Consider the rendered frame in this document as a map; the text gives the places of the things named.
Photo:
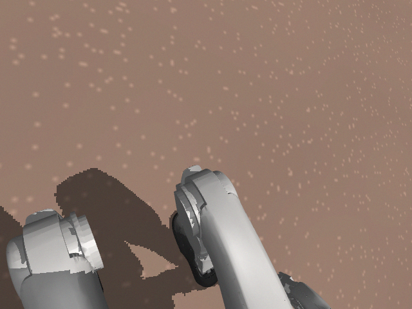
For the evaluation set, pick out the right robot hand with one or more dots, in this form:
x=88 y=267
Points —
x=300 y=295

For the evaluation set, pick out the right robot foot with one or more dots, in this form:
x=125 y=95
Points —
x=205 y=280

